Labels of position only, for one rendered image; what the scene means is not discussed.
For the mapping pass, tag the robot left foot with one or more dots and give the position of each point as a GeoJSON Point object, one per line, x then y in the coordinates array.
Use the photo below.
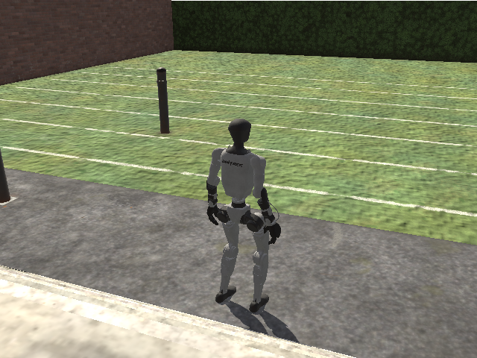
{"type": "Point", "coordinates": [220, 297]}

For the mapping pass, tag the robot left hand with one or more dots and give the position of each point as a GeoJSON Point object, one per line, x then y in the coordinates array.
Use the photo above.
{"type": "Point", "coordinates": [210, 211]}

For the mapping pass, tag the right robot thigh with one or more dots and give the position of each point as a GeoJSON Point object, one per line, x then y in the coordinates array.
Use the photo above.
{"type": "Point", "coordinates": [256, 223]}

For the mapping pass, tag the robot right forearm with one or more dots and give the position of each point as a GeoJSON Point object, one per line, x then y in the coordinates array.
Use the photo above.
{"type": "Point", "coordinates": [266, 209]}

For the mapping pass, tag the robot left forearm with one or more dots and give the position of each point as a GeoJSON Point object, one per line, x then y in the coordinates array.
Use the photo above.
{"type": "Point", "coordinates": [212, 194]}

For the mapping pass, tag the left robot upper arm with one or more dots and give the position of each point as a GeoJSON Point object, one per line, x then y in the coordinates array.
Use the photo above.
{"type": "Point", "coordinates": [215, 166]}

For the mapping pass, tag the right robot upper arm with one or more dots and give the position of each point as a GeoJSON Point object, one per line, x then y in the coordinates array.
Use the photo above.
{"type": "Point", "coordinates": [258, 163]}

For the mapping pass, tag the robot right hand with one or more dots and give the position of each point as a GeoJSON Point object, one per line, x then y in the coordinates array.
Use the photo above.
{"type": "Point", "coordinates": [275, 231]}

